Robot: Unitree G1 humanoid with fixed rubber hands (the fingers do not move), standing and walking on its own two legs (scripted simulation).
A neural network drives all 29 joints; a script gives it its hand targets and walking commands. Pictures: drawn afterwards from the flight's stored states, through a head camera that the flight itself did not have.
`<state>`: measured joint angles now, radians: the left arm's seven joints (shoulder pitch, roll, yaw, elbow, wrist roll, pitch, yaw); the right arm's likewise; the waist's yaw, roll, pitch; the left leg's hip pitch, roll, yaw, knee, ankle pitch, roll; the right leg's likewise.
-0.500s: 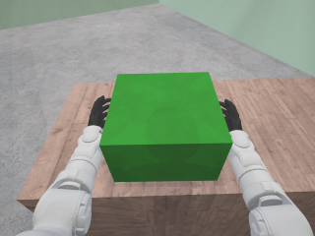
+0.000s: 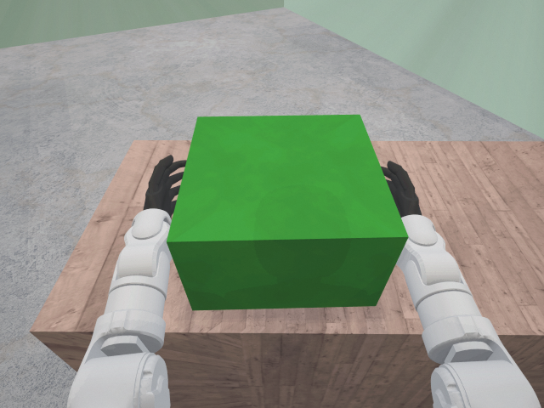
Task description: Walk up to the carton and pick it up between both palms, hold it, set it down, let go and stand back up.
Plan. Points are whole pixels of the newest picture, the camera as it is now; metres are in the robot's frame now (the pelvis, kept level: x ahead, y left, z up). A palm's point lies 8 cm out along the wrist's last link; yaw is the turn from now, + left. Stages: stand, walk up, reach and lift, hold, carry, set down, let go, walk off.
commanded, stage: reach and lift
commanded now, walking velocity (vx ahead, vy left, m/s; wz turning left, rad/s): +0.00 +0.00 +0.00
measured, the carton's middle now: (281, 206) +0.40 -0.02 +0.10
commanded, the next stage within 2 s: hold in 1.26 s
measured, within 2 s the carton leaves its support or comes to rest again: neither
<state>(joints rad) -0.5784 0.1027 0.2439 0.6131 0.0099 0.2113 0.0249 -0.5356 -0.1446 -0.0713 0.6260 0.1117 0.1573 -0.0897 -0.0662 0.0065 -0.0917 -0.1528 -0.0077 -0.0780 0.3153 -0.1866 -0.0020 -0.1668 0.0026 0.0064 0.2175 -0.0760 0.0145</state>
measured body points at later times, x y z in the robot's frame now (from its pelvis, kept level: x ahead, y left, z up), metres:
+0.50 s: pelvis -0.01 +0.00 +0.00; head -0.04 +0.01 +0.45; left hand +0.37 +0.17 +0.14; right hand +0.36 -0.20 +0.13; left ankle -0.01 +0.12 -0.75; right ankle +0.02 -0.13 -0.75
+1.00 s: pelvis -0.01 -0.01 +0.00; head -0.04 +0.01 +0.45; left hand +0.37 +0.18 +0.16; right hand +0.36 -0.20 +0.15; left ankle -0.01 +0.12 -0.75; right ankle +0.02 -0.13 -0.75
